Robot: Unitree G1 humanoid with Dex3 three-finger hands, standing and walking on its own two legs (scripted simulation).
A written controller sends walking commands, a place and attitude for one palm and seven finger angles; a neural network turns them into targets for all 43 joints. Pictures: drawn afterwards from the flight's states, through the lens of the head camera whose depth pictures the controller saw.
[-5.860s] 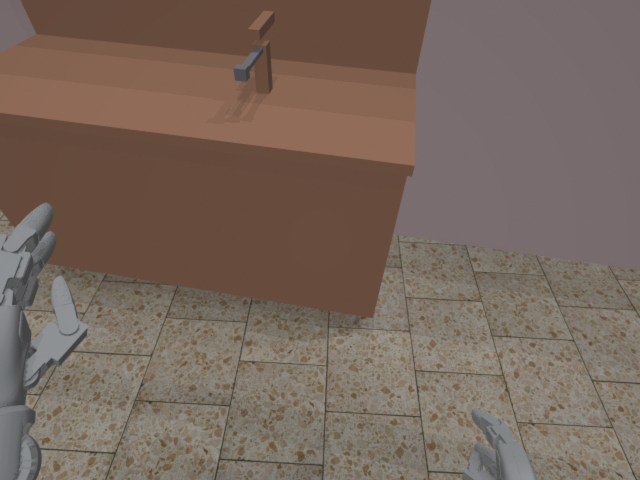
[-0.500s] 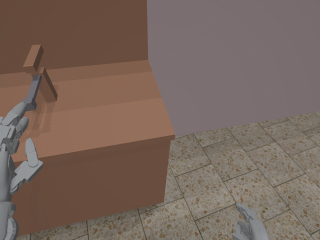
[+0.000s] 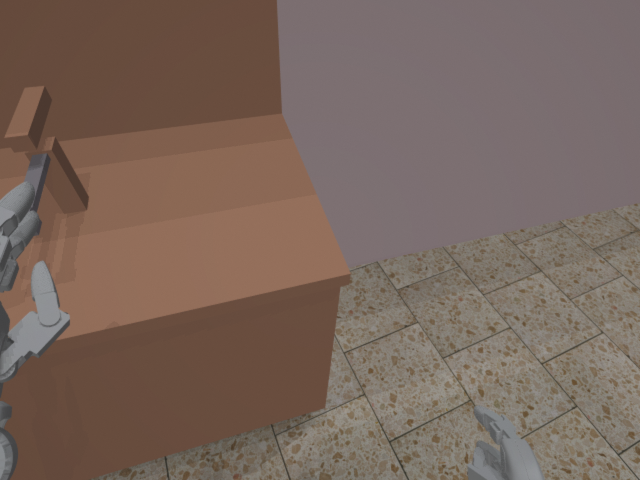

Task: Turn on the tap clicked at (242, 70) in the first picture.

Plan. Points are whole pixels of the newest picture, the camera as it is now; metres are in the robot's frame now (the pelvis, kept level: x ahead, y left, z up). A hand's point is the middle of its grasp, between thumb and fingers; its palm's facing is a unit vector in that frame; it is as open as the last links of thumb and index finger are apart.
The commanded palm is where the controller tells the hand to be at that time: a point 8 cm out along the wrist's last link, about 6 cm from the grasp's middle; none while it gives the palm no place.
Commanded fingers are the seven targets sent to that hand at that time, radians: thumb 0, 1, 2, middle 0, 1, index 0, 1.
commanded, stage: shuffle to correct the standing spot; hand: left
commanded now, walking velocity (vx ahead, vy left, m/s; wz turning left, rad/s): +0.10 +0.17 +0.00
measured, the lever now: (22, 223) +0.38 +0.41 +0.11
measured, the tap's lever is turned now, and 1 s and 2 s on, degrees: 0 0 0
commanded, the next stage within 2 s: come to a stop and stand still in 0.50 s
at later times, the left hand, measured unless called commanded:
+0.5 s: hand (11, 308) +0.22 +0.29 +0.18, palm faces +0.41 -0.84 -0.37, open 7.4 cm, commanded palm +0.17 +0.33 +0.19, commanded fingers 0.00 0.90 0.90 -0.20 -0.30 -0.20 -0.30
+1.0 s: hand out of the picture +0.25 +0.36 +0.19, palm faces +0.40 -0.85 -0.36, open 7.4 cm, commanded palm +0.19 +0.40 +0.19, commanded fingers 0.00 0.90 0.90 -0.20 -0.30 -0.20 -0.30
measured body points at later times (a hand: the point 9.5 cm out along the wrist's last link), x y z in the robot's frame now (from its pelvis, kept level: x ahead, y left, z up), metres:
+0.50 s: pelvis +0.01 +0.05 +0.00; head +0.03 +0.05 +0.45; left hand +0.19 +0.33 +0.20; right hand +0.16 -0.21 -0.08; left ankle +0.04 +0.22 -0.71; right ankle +0.03 -0.09 -0.72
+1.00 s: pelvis +0.03 +0.12 +0.02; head +0.05 +0.13 +0.47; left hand +0.23 +0.40 +0.21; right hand +0.21 -0.08 -0.07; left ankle +0.05 +0.23 -0.72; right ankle +0.03 +0.00 -0.72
